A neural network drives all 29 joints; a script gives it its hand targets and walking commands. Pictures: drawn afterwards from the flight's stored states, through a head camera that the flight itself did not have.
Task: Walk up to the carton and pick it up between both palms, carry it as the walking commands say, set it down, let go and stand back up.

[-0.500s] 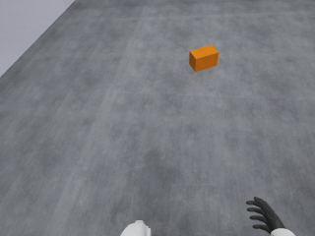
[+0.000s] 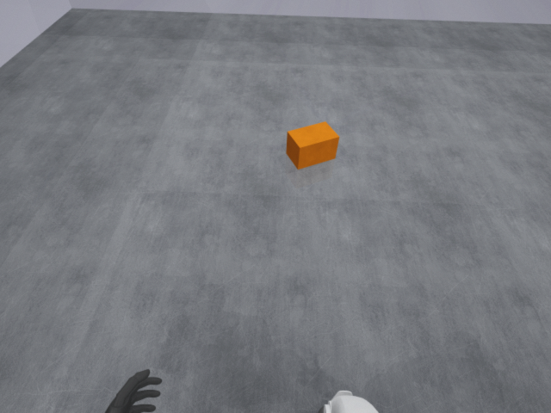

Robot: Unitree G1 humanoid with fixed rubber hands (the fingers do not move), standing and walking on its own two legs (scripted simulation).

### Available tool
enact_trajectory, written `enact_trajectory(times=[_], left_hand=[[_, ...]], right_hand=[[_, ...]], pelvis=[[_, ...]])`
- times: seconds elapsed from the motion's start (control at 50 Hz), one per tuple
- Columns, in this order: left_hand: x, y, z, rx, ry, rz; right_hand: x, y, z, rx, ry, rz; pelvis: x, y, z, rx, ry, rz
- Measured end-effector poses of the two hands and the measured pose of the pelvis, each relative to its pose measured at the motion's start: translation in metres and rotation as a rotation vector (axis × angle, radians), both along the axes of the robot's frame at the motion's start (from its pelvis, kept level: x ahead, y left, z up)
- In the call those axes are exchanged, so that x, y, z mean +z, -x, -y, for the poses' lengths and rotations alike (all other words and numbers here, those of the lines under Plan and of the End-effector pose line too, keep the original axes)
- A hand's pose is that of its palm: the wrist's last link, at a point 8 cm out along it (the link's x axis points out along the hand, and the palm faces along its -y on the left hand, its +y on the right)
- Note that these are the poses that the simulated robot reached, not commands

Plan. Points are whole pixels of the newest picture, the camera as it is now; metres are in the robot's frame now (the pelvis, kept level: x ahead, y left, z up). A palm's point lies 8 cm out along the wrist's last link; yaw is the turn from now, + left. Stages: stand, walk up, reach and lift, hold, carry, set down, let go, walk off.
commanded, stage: walk up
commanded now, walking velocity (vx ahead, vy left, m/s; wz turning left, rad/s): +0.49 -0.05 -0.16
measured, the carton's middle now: (311, 145) +1.52 -0.18 -0.69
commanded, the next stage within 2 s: none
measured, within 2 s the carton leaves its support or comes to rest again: neither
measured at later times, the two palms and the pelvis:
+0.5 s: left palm (135, 338) +0.26 +0.27 -0.11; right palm (432, 297) +0.34 -0.26 -0.09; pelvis +0.22 +0.00 +0.00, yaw -2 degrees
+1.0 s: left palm (193, 223) +0.51 +0.20 -0.10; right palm (430, 206) +0.56 -0.33 -0.09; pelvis +0.45 -0.06 +0.01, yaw -3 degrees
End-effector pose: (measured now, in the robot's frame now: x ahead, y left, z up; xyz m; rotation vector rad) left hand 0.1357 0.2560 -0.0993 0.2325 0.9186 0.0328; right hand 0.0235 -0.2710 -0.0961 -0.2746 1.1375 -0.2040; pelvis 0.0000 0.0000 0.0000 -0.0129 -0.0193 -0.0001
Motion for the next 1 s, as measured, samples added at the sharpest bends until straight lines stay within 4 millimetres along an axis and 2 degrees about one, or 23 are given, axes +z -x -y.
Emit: enact_trajectory(times=[0.06,0.1,0.16,0.22,0.3,0.42,0.46,0.5,0.58,0.68,0.74,0.78,0.82,0.86,0.94,1.0], left_hand=[[-0.008,-0.028,0.014,0.011,-0.037,0.015],[-0.013,-0.031,0.019,0.025,-0.061,-0.018],[-0.006,-0.022,0.017,0.056,-0.095,-0.101],[0.004,-0.018,0.015,0.081,-0.114,-0.164],[0.013,-0.030,0.011,0.096,-0.112,-0.211],[0.007,-0.077,-0.004,0.092,-0.091,-0.237],[-0.005,-0.099,-0.011,0.084,-0.080,-0.231],[-0.012,-0.128,-0.009,0.067,-0.062,-0.212],[-0.009,-0.205,0.001,0.021,-0.028,-0.128],[-0.005,-0.304,0.030,-0.048,0.018,-0.039],[-0.004,-0.356,0.050,-0.072,0.013,-0.004],[-0.007,-0.382,0.061,-0.073,-0.005,0.013],[-0.011,-0.393,0.067,-0.062,-0.029,0.009],[-0.010,-0.390,0.067,-0.046,-0.054,-0.036],[-0.002,-0.374,0.059,0.005,-0.084,-0.145],[0.002,-0.370,0.053,0.039,-0.090,-0.201]], right_hand=[[-0.022,-0.044,0.017,0.012,-0.025,0.018],[-0.032,-0.082,0.023,0.020,-0.042,0.060],[-0.023,-0.146,0.022,0.049,-0.065,0.156],[-0.007,-0.198,0.019,0.073,-0.079,0.221],[0.008,-0.246,0.014,0.094,-0.087,0.241],[0.012,-0.295,-0.001,0.091,-0.070,0.227],[0.007,-0.309,-0.007,0.083,-0.057,0.230],[0.005,-0.312,-0.010,0.059,-0.053,0.209],[0.009,-0.297,-0.001,0.001,-0.020,0.108],[0.010,-0.287,0.018,-0.075,0.002,-0.004],[0.001,-0.299,0.032,-0.100,-0.010,-0.046],[-0.011,-0.317,0.043,-0.101,-0.027,-0.059],[-0.024,-0.346,0.052,-0.095,-0.043,-0.043],[-0.025,-0.387,0.057,-0.081,-0.056,0.010],[-0.010,-0.476,0.059,-0.029,-0.067,0.129],[0.003,-0.534,0.055,0.010,-0.072,0.185]], pelvis=[[-0.016,-0.036,0.019,0.008,-0.031,-0.010],[-0.021,-0.054,0.027,0.003,-0.037,0.005],[-0.013,-0.077,0.031,0.002,-0.045,0.002],[-0.001,-0.098,0.032,0.001,-0.046,-0.010],[0.010,-0.128,0.029,-0.007,-0.047,-0.023],[0.012,-0.178,0.012,-0.014,-0.027,-0.055],[0.003,-0.198,0.004,-0.021,-0.007,-0.052],[0.001,-0.216,0.002,-0.034,-0.017,-0.045],[0.007,-0.253,0.005,-0.048,0.005,-0.035],[0.008,-0.301,0.021,-0.060,0.026,-0.034],[0.002,-0.331,0.036,-0.057,0.016,-0.046],[-0.006,-0.354,0.049,-0.053,-0.003,-0.057],[-0.013,-0.375,0.059,-0.050,-0.018,-0.050],[-0.011,-0.393,0.064,-0.052,-0.025,-0.047],[0.001,-0.427,0.067,-0.050,-0.029,-0.051],[0.008,-0.453,0.065,-0.050,-0.026,-0.053]])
